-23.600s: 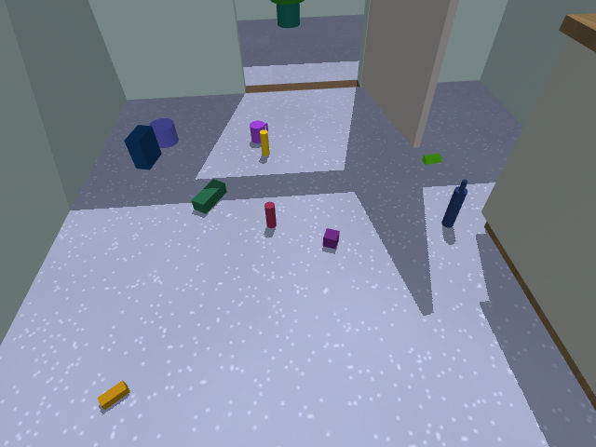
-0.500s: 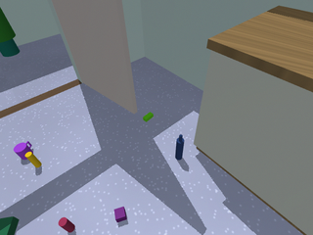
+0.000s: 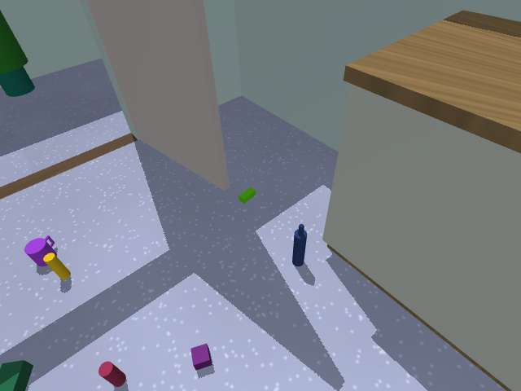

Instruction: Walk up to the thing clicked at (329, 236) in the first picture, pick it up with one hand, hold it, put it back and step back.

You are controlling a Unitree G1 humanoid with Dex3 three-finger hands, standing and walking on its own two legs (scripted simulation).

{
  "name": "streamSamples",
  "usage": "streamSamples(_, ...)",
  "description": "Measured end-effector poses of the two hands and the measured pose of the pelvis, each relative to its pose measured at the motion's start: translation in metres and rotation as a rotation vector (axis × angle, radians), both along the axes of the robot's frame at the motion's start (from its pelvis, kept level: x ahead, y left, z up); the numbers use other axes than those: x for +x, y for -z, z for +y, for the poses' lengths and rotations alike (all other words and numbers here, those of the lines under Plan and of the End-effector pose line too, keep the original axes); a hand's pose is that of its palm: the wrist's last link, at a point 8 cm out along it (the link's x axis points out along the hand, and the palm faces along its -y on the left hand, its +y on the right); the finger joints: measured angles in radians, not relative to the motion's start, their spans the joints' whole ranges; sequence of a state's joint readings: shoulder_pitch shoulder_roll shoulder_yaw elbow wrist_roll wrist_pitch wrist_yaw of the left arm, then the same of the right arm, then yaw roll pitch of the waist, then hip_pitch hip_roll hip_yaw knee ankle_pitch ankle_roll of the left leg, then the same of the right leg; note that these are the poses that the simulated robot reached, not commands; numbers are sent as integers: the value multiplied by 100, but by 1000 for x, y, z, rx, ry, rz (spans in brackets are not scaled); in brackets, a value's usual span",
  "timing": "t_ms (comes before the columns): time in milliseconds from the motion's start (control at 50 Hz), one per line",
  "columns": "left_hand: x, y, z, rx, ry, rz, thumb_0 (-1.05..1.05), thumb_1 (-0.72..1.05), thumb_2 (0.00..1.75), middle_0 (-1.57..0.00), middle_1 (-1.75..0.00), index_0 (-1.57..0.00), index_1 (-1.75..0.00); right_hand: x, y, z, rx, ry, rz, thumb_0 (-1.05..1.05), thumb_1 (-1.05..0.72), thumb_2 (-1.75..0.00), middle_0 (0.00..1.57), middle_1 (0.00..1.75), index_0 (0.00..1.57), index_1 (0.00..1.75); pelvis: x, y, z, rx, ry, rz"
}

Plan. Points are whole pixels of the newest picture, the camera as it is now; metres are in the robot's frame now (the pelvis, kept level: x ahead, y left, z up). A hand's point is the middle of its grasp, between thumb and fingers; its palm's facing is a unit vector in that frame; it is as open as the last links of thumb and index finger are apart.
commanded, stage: stand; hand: left
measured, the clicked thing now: (201, 356) +0.43 +0.28 -0.75
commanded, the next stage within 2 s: walk up in 0.28 s
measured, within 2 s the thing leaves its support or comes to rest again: neither
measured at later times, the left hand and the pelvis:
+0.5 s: hand out of the picture +0.08 +0.26 -0.16, palm faces +0.00 -0.94 -0.33, open 7.4 cm; pelvis +0.01 +0.01 +0.00, yaw -1 degrees
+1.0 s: hand out of the picture +0.12 +0.26 -0.16, palm faces -0.02 -0.94 -0.34, open 7.4 cm; pelvis +0.03 +0.01 +0.00, yaw -1 degrees
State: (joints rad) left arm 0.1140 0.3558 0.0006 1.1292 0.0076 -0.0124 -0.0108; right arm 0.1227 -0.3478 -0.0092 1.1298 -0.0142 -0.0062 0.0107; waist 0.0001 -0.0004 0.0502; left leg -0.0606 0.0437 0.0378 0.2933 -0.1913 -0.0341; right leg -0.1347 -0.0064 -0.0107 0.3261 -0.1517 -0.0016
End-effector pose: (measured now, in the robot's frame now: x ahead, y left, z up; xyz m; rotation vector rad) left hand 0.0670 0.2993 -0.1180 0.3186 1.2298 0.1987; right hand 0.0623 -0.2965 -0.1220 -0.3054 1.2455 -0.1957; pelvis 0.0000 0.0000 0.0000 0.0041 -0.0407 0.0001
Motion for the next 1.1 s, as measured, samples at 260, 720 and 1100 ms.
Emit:
streamSamples(260,-4,1,0,2,-3,12,0,90,90,-20,-30,-21,-29,-3,1,-1,-1,2,11,0,-91,-89,21,30,20,30,1,0,-1,-1,-2,1)
streamSamples(720,33,5,9,-11,-1,-20,0,91,90,-20,-30,-21,-29,17,-1,12,-5,36,-14,0,-91,-89,21,30,21,30,24,2,13,-6,19,2)
streamSamples(1100,47,1,7,0,24,-40,0,90,90,-20,-30,-21,-29,31,-1,12,3,43,-48,0,-91,-89,21,30,21,30,26,2,13,-4,27,-5)
